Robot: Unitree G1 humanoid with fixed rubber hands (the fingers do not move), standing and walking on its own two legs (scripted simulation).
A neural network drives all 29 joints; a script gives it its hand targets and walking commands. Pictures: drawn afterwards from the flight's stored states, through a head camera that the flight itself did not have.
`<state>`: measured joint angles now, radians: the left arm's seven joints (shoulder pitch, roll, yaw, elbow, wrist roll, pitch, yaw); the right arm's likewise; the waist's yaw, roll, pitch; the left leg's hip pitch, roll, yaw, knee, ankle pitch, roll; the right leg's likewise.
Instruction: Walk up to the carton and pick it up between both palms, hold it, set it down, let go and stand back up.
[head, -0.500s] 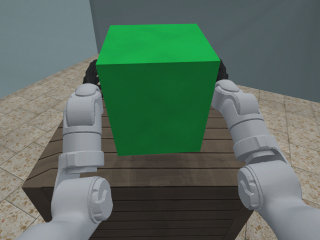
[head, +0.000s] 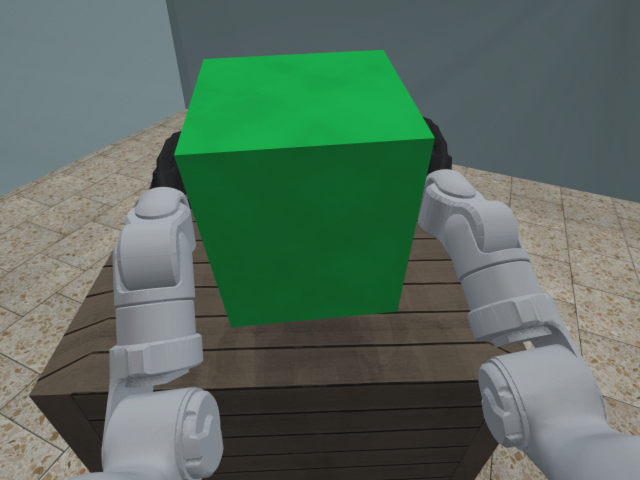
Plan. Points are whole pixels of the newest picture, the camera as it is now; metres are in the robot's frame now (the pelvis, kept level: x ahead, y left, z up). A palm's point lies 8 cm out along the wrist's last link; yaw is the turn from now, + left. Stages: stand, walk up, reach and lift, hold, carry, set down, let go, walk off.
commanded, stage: hold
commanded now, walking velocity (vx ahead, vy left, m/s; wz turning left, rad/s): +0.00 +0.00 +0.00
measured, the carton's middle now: (305, 191) +0.38 +0.00 +0.23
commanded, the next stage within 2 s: none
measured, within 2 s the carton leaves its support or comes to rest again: neither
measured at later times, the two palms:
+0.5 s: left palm (167, 191) +0.34 +0.15 +0.26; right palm (440, 180) +0.34 -0.15 +0.26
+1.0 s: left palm (172, 190) +0.36 +0.15 +0.25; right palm (432, 173) +0.36 -0.15 +0.26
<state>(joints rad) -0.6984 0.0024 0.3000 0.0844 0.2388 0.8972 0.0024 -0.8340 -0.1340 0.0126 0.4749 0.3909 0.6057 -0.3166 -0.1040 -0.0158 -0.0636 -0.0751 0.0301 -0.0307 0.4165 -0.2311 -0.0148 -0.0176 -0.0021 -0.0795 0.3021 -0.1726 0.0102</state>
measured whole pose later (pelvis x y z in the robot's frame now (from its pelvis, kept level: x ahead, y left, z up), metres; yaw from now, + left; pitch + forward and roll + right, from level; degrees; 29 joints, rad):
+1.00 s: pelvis -0.01 -0.01 +0.00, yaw +0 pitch -5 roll -1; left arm -0.82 0.04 0.32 0.28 0.22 0.83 0.01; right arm -0.93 -0.14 -0.02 0.61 0.36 0.58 -0.30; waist -0.08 -0.03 -0.08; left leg -0.12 0.03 -0.04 0.40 -0.20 -0.02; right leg -0.07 0.00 -0.08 0.31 -0.15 0.00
